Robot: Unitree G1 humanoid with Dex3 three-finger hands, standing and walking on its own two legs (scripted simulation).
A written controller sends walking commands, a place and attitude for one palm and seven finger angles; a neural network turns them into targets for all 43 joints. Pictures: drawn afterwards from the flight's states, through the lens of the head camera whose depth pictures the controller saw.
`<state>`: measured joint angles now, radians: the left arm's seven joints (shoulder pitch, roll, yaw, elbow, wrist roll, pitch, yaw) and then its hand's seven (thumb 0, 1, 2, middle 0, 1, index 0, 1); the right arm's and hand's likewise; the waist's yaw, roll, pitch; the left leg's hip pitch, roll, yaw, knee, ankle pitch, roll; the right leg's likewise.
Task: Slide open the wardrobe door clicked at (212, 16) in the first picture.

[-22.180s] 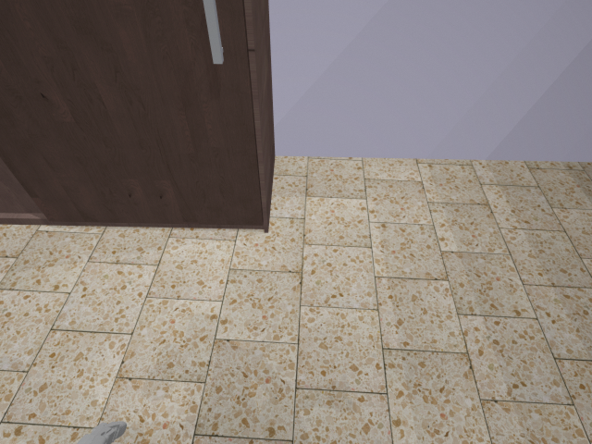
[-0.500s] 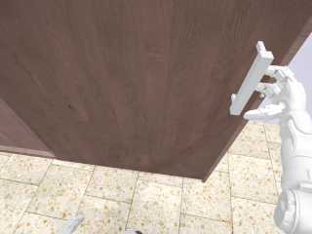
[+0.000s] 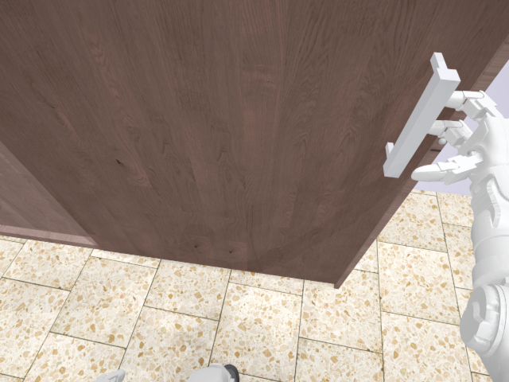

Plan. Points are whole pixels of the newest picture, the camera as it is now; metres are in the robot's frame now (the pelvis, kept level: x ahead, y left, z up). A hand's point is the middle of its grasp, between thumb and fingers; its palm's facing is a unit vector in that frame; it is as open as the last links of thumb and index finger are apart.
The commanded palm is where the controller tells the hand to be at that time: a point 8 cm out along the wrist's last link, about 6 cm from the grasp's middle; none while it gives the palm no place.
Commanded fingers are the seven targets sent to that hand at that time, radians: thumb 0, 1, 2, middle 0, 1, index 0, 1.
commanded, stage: slide the fingers in behind the handle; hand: right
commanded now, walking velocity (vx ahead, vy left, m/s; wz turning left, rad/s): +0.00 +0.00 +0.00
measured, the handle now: (412, 121) +0.50 -0.17 +0.14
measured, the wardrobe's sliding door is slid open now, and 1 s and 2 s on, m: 0.00 0.00 0.00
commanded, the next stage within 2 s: grip the handle and tug to test in 1.62 s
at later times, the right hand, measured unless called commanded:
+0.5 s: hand (435, 148) +0.44 -0.20 +0.15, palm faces +0.01 +1.00 +0.00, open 14.0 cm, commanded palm +0.41 -0.24 +0.14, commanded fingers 0.00 0.50 -0.30 0.30 1.20 0.30 1.20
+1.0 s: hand (416, 145) +0.45 -0.17 +0.14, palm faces +0.00 +1.00 +0.00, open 14.0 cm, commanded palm +0.41 -0.22 +0.14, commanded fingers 0.00 0.50 -0.30 0.30 1.20 0.30 1.20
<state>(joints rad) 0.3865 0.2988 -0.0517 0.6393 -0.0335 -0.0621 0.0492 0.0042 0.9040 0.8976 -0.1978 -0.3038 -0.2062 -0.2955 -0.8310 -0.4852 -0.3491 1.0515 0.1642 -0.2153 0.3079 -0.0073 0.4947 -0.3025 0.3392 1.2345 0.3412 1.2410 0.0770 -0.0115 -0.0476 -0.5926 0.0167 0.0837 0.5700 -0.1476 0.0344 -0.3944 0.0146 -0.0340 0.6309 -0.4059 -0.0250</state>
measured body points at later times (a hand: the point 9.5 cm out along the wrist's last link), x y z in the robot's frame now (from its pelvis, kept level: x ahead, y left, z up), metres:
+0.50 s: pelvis +0.01 +0.00 +0.00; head +0.05 +0.00 +0.45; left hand +0.11 +0.25 -0.10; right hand +0.44 -0.25 +0.15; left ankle +0.08 +0.10 -0.72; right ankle -0.06 -0.10 -0.72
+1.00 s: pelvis +0.01 +0.00 +0.01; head +0.04 +0.01 +0.45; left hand +0.10 +0.25 -0.11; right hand +0.44 -0.22 +0.15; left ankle +0.08 +0.10 -0.72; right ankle -0.06 -0.10 -0.72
